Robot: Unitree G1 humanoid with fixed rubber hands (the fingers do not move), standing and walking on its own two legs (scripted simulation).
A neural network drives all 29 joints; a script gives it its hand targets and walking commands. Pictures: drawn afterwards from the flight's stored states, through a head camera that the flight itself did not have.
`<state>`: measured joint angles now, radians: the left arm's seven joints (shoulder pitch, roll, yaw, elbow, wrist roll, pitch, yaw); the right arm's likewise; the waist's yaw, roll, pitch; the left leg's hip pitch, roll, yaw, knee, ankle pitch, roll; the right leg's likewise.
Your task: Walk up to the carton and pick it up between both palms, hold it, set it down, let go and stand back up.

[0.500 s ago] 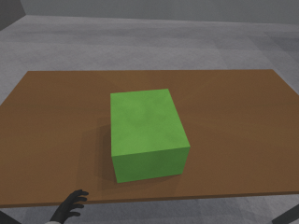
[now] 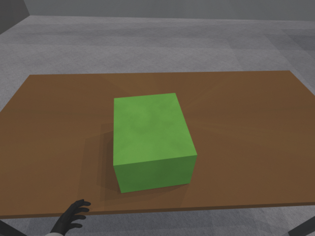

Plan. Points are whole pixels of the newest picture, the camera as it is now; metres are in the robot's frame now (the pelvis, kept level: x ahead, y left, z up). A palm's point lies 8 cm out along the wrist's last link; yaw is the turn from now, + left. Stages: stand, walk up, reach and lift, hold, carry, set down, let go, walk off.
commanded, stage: stand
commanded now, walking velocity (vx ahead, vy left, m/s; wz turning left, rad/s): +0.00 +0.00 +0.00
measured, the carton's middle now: (150, 139) +0.47 +0.04 -0.05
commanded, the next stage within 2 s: none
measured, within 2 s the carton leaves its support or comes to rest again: neither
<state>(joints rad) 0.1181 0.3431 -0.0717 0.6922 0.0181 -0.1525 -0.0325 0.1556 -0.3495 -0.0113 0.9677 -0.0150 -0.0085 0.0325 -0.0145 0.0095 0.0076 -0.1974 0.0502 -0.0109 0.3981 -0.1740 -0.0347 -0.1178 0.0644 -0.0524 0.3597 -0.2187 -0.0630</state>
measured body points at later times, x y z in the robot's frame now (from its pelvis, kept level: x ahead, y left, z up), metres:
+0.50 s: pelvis +0.00 -0.01 +0.00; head -0.01 -0.01 +0.45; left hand +0.20 +0.25 -0.06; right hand +0.10 -0.31 -0.12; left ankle +0.03 +0.15 -0.74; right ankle -0.01 -0.07 -0.74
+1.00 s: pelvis +0.00 +0.01 +0.00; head -0.01 +0.01 +0.45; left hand +0.20 +0.25 -0.07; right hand +0.09 -0.30 -0.12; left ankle +0.03 +0.15 -0.74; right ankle -0.01 -0.07 -0.74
